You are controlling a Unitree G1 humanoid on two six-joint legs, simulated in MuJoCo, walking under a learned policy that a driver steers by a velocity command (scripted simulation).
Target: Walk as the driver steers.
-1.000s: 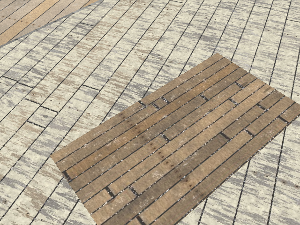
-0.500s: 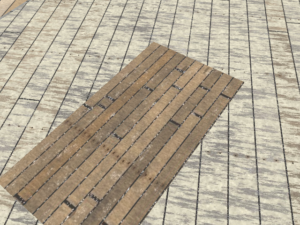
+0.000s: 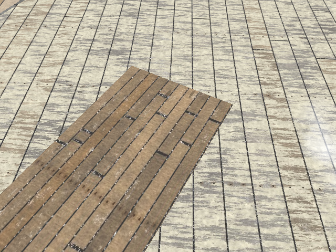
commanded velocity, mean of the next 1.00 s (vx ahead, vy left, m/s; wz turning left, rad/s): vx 0.17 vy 0.00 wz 0.22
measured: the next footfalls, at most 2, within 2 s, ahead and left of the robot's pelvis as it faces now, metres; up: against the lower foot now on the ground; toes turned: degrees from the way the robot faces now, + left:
left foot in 0.50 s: +0.00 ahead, +0.16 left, +0.00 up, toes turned +18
right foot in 1.08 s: +0.39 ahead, +0.04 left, +0.00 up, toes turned +9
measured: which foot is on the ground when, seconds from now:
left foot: down 0.00-0.20, up 0.22-0.48, down 0.50-1.00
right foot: down 0.00-0.50, up 0.52-1.00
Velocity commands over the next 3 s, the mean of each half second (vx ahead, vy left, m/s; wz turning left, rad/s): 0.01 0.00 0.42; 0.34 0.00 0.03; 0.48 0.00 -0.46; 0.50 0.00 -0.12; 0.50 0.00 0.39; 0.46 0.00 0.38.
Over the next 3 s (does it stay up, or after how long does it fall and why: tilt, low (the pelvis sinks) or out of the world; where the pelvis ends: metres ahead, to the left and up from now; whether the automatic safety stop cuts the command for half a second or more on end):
stays up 1.26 0.22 0.01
